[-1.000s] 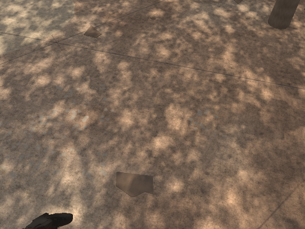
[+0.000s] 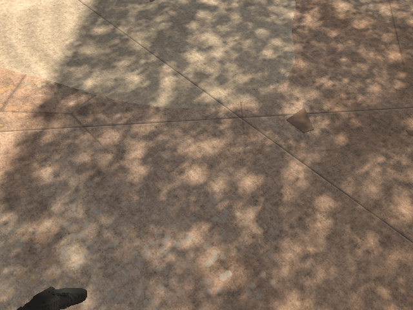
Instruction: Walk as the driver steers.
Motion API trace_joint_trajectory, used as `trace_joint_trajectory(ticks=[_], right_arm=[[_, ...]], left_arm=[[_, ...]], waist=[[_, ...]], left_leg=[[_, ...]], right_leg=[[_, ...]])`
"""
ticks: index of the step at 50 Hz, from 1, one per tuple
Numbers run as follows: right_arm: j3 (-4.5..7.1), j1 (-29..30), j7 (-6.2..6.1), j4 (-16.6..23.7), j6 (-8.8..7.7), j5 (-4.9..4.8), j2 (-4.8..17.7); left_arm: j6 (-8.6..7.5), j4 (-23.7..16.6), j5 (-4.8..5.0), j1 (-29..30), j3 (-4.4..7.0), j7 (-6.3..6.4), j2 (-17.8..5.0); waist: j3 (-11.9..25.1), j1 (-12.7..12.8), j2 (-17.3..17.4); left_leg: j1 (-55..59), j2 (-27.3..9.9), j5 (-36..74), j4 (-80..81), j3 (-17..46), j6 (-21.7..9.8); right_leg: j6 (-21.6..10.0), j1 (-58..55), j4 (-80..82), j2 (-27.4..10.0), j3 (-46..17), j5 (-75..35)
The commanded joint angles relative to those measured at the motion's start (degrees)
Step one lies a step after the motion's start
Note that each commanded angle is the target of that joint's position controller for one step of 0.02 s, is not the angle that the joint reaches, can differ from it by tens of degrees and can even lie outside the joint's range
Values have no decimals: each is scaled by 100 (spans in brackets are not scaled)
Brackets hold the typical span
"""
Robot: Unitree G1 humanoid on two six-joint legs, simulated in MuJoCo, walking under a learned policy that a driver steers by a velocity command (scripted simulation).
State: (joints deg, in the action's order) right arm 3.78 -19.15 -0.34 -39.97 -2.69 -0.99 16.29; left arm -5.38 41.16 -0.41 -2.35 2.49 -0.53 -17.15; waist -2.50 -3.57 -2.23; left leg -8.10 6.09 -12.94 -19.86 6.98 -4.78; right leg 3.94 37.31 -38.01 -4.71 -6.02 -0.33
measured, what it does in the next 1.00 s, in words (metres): walks ahead: right foot, then left foot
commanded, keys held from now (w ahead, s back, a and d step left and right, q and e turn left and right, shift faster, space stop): w+q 0.04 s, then w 0.14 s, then no key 0.36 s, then e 0.46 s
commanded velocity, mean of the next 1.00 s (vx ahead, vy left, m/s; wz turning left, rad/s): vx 0.21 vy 0.00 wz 0.01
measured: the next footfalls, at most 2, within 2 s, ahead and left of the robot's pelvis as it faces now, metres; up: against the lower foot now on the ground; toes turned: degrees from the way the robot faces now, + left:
right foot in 0.14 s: +0.28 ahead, -0.15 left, +0.00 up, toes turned -6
left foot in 0.56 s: +0.36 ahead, +0.10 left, +0.00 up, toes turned +6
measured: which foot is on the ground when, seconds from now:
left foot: down 0.00-0.16, up 0.18-0.54, down 0.56-0.94, up 0.96-1.00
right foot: up 0.00-0.12, down 0.14-1.00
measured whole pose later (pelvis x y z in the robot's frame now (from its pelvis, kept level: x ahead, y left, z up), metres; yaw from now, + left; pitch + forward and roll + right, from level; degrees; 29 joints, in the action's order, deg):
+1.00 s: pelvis +0.27 -0.07 -0.02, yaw -5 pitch +1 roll +2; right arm 5.3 -5.6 -3.1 -42.3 2.1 0.2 17.8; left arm 3.3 45.9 -1.1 -11.4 4.0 -0.8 -18.2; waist -2.8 1.1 2.1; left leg -24.8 -4.7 -26.2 -45.7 -2.9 2.6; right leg -3.9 18.3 -38.1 0.6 1.2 20.8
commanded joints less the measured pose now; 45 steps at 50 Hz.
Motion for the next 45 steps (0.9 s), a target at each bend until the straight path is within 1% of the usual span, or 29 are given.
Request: trace_joint_trajectory(ticks=[1,3,5,6,7,8,9,10,11,12,13,15,17,19,21,24,27,28,29,30,31,32,33,34,37,39,40,42,45], right_arm=[[298,-135,-58,261,-43,-45,1019],[277,-173,-83,216,-19,-52,926],[270,-151,-97,172,9,-15,871],[240,-106,-89,171,28,0,786],[152,-130,-64,194,26,37,558],[23,-438,-62,271,18,145,246],[-35,-1234,-54,301,-45,-97,71],[63,-924,-86,163,-53,-149,672],[129,-213,-101,255,-41,-102,899],[125,149,-128,315,-22,6,869],[138,294,-129,385,-20,95,800],[102,135,-98,352,28,97,545],[11,143,-111,349,79,100,267],[-61,301,-112,383,116,121,135],[-69,510,-94,381,138,95,169],[-30,869,-75,448,170,96,294],[11,899,-61,440,150,146,325],[42,898,-89,443,130,203,444],[114,801,-151,497,133,276,797],[99,889,-187,489,202,273,745],[40,1025,-159,496,246,211,424],[60,1159,-138,514,268,172,436],[107,1175,-142,520,286,168,579],[157,1115,-151,500,285,163,721],[228,885,-231,395,303,146,794],[256,913,-307,396,306,171,834],[271,957,-327,384,291,190,875],[296,1477,-324,407,271,165,926],[305,1920,-282,346,311,74,914]], left_arm=[[-119,-495,76,560,79,-55,-409],[-169,-488,87,482,141,-99,-574],[-224,-410,77,183,196,-126,-667],[-249,-295,52,-207,251,-113,-718],[-280,-183,-16,-772,333,-86,-887],[-277,-120,-82,-1557,398,-61,-1215],[-196,202,-51,-2030,517,-135,-1556],[-190,92,93,-1829,377,-165,-975],[-159,18,67,-1449,286,-139,-684],[-133,-46,-16,-1128,217,-136,-565],[-122,-15,-45,-947,181,-134,-484],[-150,108,-60,-887,98,-128,-294],[-144,259,-34,-858,101,-94,-390],[-63,363,1,-797,150,-40,-618],[32,451,40,-838,171,-4,-731],[134,615,77,-985,152,5,-737],[207,703,162,-848,104,14,-665],[197,778,148,-1036,41,2,-502],[147,750,-7,-1242,-37,-24,-318],[137,877,-37,-1813,-107,-44,-94],[199,841,16,-1538,-130,-23,-155],[284,713,63,-1160,-82,1,-377],[371,658,90,-1005,-37,42,-526],[450,604,83,-991,0,74,-630],[591,518,93,-1077,59,96,-610],[684,434,123,-941,111,62,-551],[742,374,144,-848,144,44,-553],[854,370,182,-950,159,32,-453],[936,453,126,-1301,221,-35,-463]], waist=[[196,-52,745],[243,23,838],[266,167,1007],[378,380,1034],[835,646,898],[1702,795,37],[2047,481,-1982],[1440,668,-1043],[779,755,-463],[519,653,-13],[401,508,25],[545,290,-257],[649,236,-374],[822,246,-386],[906,350,-405],[810,491,-367],[657,336,-290],[652,343,-108],[980,469,396],[1326,726,998],[1298,561,1012],[1018,463,943],[876,400,891],[823,378,943],[980,368,1143],[1051,260,1340],[996,240,1184],[855,466,999],[897,730,1069]], left_leg=[[-522,-1203,734,421,1000,-741],[-102,-1389,585,98,1309,-668],[158,-1547,849,-213,1482,-585],[166,-1419,1257,-552,1426,-485],[12,-1092,1548,-1434,1168,-306],[-862,-636,275,-3126,728,-63],[-2858,34,-2078,-4835,228,300],[-3474,-253,-1937,-5447,573,359],[-3529,-407,-1466,-5540,485,385],[-3218,-564,-1204,-5418,299,445],[-3009,-706,-1090,-5126,233,497],[-2447,-878,-1016,-4430,34,573],[-2203,-864,-796,-3623,-182,691],[-1797,-879,-285,-2818,-325,749],[-1422,-814,328,-2213,-445,747],[-1224,-759,620,-1631,-457,666],[-625,-667,1130,-561,-560,400],[-99,-848,1947,-132,-318,259],[736,-1518,3781,-462,239,16],[1353,-2034,4187,-792,591,-494],[1095,-1990,3433,-787,579,-577],[871,-1777,2811,-739,472,-446],[767,-1706,2620,-716,398,-369],[678,-1785,2725,-697,420,-386],[669,-2254,3456,-630,595,-657],[585,-2766,3691,-415,895,-998],[431,-2894,3521,-264,886,-1076],[-153,-2648,2863,-101,325,-843],[-685,-2299,2077,-274,-450,-510]], right_leg=[[-17,-908,657,402,242,-528],[-146,-957,905,377,113,-289],[-347,-1224,967,347,189,139],[-493,-1735,1164,413,338,227],[-723,-2689,1178,191,202,285],[-1147,-4249,1018,-808,-975,427],[-2046,-5560,1940,-1763,-3797,2186],[-1939,-5223,2234,-1737,-3996,2874],[-1743,-4529,2152,-1553,-2964,1901],[-1669,-3840,2068,-1323,-2120,308],[-1689,-3397,1998,-1176,-1590,-1078],[-1598,-3063,2013,-821,-767,-2563],[-1673,-2957,2067,-727,-342,-3350],[-1673,-2864,2090,-670,-29,-3524],[-1597,-2814,2129,-606,163,-3280],[-1544,-2936,2042,-662,110,-2568],[-1326,-2844,1679,-592,5,-1586],[-1083,-2622,1500,-388,-41,-1071],[-801,-2218,1134,-57,95,-99],[-537,-1727,1039,221,280,1530],[-423,-1777,1064,212,341,1974],[-387,-1638,995,275,366,1845],[-380,-1486,801,328,371,1634],[-367,-1435,609,352,364,1447],[-297,-1363,-148,418,503,1724],[-242,-1105,-1300,413,569,3337],[-219,-1003,-1702,293,503,3671],[-215,-1405,-1403,138,521,3299],[-331,-2346,-362,273,884,2020]])
Keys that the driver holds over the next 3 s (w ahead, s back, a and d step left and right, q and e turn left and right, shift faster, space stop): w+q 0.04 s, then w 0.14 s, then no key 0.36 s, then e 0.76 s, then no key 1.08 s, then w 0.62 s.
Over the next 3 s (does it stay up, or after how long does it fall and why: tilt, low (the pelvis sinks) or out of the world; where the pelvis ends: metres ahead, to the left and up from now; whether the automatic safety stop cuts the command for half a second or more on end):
stays up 0.45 -0.12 -0.01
